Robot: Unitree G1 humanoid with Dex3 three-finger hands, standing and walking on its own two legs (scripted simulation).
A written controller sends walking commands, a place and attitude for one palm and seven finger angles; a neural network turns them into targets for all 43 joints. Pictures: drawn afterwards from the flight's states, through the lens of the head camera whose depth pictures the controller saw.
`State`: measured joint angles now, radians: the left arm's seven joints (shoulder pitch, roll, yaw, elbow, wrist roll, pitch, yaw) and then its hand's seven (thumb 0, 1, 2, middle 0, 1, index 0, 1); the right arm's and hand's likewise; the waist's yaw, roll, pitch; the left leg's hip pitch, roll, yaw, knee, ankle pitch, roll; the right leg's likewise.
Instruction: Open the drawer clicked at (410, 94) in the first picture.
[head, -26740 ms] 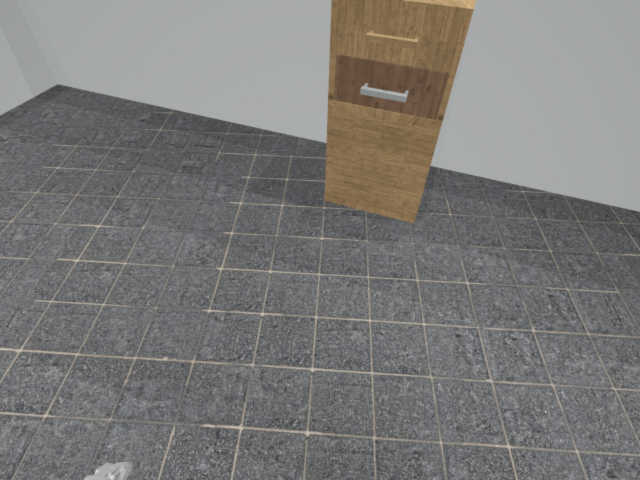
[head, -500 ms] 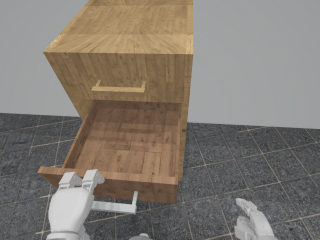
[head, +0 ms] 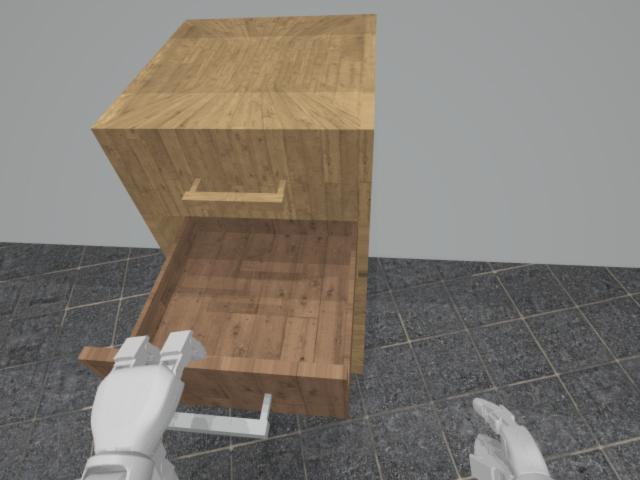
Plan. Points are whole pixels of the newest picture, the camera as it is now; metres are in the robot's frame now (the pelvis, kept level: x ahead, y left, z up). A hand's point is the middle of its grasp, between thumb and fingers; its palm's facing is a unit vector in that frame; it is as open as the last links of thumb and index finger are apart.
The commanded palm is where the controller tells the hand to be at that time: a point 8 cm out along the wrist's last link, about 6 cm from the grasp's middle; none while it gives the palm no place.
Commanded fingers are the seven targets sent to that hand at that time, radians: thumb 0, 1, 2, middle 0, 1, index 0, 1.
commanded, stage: lift the hand off the handle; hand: left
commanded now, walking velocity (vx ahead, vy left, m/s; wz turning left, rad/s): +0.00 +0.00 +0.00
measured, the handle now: (216, 410) +0.24 +0.19 -0.12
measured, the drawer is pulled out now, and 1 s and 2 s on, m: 0.29 0.29 0.29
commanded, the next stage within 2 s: draw the hand back to the body in 0.20 s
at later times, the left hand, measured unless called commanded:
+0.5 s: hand (142, 401) +0.20 +0.22 +0.05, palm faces +0.05 -0.10 -0.99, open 13.8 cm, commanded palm +0.17 +0.22 +0.10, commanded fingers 0.00 -0.50 0.30 -0.30 -1.20 -0.30 -1.20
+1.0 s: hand (96, 389) +0.19 +0.24 +0.10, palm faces +0.21 -0.67 -0.72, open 13.7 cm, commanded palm +0.15 +0.27 +0.16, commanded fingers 0.00 -0.29 0.39 -0.28 -1.07 -0.28 -1.07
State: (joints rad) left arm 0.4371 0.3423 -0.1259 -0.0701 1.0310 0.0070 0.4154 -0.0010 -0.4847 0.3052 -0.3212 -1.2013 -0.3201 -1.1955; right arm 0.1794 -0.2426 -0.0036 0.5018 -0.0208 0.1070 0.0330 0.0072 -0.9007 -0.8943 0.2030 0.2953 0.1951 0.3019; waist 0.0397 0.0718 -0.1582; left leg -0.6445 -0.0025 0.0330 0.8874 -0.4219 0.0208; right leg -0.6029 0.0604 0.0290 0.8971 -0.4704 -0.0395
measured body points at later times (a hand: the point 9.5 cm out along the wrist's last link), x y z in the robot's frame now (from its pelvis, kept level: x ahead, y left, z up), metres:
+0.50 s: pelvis +0.00 +0.00 +0.01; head +0.02 -0.04 +0.45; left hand +0.19 +0.22 +0.10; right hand +0.21 -0.22 -0.09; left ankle +0.01 +0.11 -0.69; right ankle -0.02 -0.10 -0.69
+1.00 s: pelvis +0.01 +0.02 +0.03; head +0.02 -0.02 +0.47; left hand +0.17 +0.28 +0.14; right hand +0.21 -0.20 -0.06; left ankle +0.01 +0.11 -0.69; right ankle -0.02 -0.10 -0.69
